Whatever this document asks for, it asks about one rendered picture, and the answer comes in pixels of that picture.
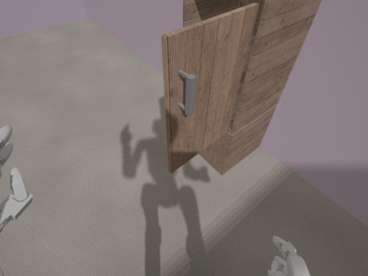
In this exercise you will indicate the handle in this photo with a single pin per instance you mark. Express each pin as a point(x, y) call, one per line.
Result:
point(190, 93)

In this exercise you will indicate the cupboard door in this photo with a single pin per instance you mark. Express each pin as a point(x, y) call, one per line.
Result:
point(215, 51)

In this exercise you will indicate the left robot hand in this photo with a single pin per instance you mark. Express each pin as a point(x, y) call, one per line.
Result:
point(14, 204)

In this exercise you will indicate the right robot hand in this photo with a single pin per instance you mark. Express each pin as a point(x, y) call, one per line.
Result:
point(295, 265)

